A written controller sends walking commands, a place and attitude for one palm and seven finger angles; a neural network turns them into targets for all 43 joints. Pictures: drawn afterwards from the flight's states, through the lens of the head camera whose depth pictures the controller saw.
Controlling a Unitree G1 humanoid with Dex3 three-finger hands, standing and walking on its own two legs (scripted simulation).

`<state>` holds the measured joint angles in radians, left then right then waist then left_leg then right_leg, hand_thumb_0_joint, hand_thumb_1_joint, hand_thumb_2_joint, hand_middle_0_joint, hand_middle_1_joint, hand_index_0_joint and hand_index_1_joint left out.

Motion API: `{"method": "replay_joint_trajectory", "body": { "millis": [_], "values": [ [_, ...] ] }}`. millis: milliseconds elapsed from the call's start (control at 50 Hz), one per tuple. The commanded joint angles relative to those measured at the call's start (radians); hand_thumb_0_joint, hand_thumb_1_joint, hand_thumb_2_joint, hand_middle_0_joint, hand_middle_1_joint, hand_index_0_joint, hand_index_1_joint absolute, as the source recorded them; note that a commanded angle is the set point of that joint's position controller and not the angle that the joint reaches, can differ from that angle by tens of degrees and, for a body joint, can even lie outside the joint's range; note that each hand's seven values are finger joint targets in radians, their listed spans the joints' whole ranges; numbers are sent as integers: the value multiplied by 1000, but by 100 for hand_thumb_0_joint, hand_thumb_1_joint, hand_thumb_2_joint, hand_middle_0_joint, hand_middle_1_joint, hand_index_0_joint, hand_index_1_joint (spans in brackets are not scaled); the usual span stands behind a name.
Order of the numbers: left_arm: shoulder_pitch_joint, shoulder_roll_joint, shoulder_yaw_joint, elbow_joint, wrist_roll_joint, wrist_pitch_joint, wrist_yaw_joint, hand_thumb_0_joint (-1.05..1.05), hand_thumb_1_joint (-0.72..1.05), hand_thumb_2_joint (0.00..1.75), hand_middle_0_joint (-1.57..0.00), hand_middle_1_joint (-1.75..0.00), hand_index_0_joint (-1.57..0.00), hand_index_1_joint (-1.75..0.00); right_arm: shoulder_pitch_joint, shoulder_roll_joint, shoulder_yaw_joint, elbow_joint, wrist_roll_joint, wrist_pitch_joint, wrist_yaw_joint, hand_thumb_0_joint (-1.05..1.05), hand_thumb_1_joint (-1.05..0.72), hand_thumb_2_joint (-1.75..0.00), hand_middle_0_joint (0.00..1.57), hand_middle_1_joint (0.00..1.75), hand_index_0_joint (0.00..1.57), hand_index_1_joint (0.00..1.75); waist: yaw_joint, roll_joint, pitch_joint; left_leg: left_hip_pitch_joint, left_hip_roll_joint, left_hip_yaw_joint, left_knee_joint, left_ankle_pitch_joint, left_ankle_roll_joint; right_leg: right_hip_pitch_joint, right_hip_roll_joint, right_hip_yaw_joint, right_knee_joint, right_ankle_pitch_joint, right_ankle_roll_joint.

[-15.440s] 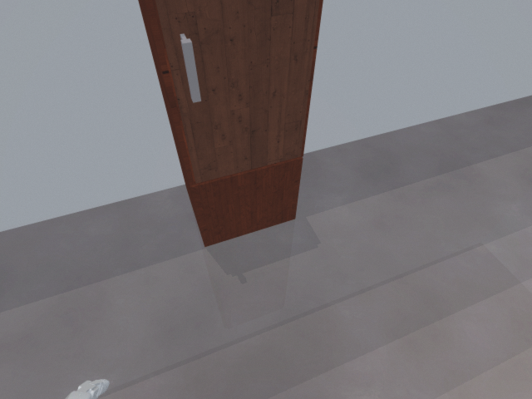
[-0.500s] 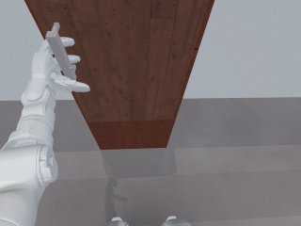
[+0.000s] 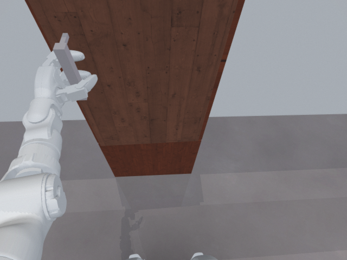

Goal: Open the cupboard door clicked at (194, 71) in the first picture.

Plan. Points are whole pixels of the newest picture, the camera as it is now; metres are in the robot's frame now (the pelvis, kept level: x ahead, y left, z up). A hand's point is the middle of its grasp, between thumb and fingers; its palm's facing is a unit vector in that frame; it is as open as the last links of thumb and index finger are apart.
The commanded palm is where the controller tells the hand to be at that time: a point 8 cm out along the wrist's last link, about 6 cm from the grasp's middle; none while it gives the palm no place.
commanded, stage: close the thumb around the handle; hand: left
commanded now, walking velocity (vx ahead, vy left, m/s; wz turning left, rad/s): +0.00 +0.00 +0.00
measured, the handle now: (74, 68) +0.54 +0.20 +0.12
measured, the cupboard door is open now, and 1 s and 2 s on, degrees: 1 29 41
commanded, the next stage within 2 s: pull the door open along its arc in 0.22 s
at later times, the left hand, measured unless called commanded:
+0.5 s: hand (79, 86) +0.48 +0.18 +0.12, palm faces +0.01 -1.00 +0.00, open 5.8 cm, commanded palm +0.44 +0.23 +0.11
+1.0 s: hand (102, 144) +0.33 +0.12 +0.12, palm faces +0.19 -0.97 +0.11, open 6.4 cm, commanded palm +0.26 +0.19 +0.11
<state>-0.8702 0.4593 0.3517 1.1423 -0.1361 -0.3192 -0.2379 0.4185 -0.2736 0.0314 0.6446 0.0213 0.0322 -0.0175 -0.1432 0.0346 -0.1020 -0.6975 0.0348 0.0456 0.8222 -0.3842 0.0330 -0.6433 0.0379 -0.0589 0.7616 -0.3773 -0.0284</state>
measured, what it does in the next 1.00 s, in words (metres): stands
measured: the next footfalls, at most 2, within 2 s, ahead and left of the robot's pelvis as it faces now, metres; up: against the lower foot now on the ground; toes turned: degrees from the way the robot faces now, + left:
none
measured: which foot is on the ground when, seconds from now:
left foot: down 0.00-1.00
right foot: down 0.00-1.00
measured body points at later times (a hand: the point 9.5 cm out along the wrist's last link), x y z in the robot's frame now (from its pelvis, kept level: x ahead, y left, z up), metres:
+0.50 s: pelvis +0.00 +0.00 +0.00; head +0.07 +0.00 +0.44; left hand +0.47 +0.24 +0.12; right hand +0.02 -0.27 -0.12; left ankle +0.00 +0.10 -0.70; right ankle -0.01 -0.11 -0.70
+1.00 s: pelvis +0.01 -0.01 +0.02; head +0.02 -0.02 +0.47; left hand +0.31 +0.17 +0.12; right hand +0.18 -0.23 -0.07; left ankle +0.00 +0.10 -0.70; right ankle -0.01 -0.11 -0.70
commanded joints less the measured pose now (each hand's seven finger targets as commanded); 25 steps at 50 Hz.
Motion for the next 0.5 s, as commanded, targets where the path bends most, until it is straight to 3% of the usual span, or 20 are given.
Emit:
{"method": "replay_joint_trajectory", "body": {
  "millis": [0, 20, 100, 120, 160, 180, 240, 300, 320, 340, 400, 460, 480],
  "values": [
    [-460, 222, 14, -206, -16, -72, -13, 0, 90, 90, -40, -135, -40, -135, 105, -168, -65, -68, -1, -16, -13, 0, -90, -90, 20, 30, 20, 30, -6, 27, -366, 313, -16, -78, -61, 368, 3, 97, 19, 35, -72, 372, 11],
    [-488, 205, -8, -216, -14, -69, -14, 0, 90, 90, -40, -135, -40, -135, 102, -166, -65, -68, 0, -16, -14, 0, -90, -90, 20, 30, 20, 30, -17, 35, -351, 309, -17, -78, -66, 352, 5, 92, 18, 35, -74, 364, 13],
    [-490, 190, -10, -247, -13, -78, -5, 0, 90, 90, -40, -135, -40, -135, 101, -165, -67, -64, -4, -23, -11, 0, -90, -90, 20, 30, 20, 30, -5, 91, -401, 376, -16, -88, -58, 404, -3, 67, 17, 32, -66, 367, 7],
    [-480, 203, 0, -250, -13, -80, -4, 0, 90, 90, -40, -135, -40, -135, 103, -167, -70, -63, -3, -23, -12, 0, -90, -90, 20, 30, 20, 30, -1, 78, -413, 378, -13, -91, -55, 408, -4, 71, 18, 32, -64, 366, 7],
    [-469, 176, -15, -229, -16, -80, -2, 0, 90, 90, -40, -135, -40, -135, 100, -164, -67, -63, -4, -22, -10, 0, -90, -90, 20, 30, 20, 30, -5, 54, -396, 364, -15, -89, -56, 405, -2, 75, 19, 30, -65, 373, 9],
    [-502, 172, -32, -218, -10, -77, -1, 0, 90, 90, -40, -135, -40, -135, 99, -167, -67, -57, -3, -21, -11, 0, -90, -90, 20, 30, 20, 30, -22, 37, -369, 349, -13, -93, -59, 373, -1, 56, 18, 29, -67, 348, 11],
    [-523, 211, -2, -217, -7, -80, 6, 0, 90, 90, -40, -135, -40, -135, 104, -172, -68, -55, -4, -24, -15, 0, -90, -90, 20, 30, 20, 30, -17, 41, -378, 338, -18, -91, -59, 356, 2, 72, 16, 36, -69, 342, 9],
    [-537, 170, -38, -203, -2, -76, 3, 0, 90, 90, -40, -135, -40, -135, 96, -165, -65, -52, -3, -27, -14, 0, -90, -90, 20, 30, 20, 30, -25, 69, -371, 344, -19, -91, -59, 337, 0, 47, 14, 36, -72, 323, 10],
    [-521, 251, 19, -192, 4, -78, 4, 0, 90, 90, -40, -135, -40, -135, 104, -176, -65, -50, -3, -25, -17, 0, -90, -90, 20, 30, 20, 30, -10, 56, -374, 328, -17, -95, -59, 339, -1, 59, 13, 37, -68, 322, 7],
    [-500, 263, 35, -198, 1, -81, 3, 0, 90, 90, -40, -135, -40, -135, 106, -176, -65, -54, -6, -24, -18, 0, -90, -90, 20, 30, 20, 30, -2, 53, -399, 331, -20, -91, -56, 363, 3, 84, 14, 39, -62, 345, 7],
    [-418, 214, 11, -206, -11, -73, -15, 0, 90, 90, -40, -135, -40, -135, 88, -166, -61, -79, -2, -24, -15, 0, -90, -90, 20, 30, 20, 30, 19, 52, -410, 323, -23, -81, -62, 365, 0, 114, 13, 36, -60, 365, 7],
    [-344, 220, 24, -262, -26, -75, -27, 0, 90, 90, -40, -135, -40, -135, 77, -166, -65, -99, 1, -20, -14, 0, -90, -90, 20, 30, 20, 30, 40, 44, -444, 334, -22, -73, -66, 393, 1, 156, 15, 37, -59, 398, 7],
    [-303, 212, 23, -266, -33, -67, -30, 0, 90, 90, -40, -135, -40, -135, 69, -164, -65, -109, 5, -18, -14, 0, -90, -90, 20, 30, 20, 30, 47, 49, -428, 326, -23, -65, -69, 390, 1, 162, 14, 39, -63, 404, 7]
  ]
}}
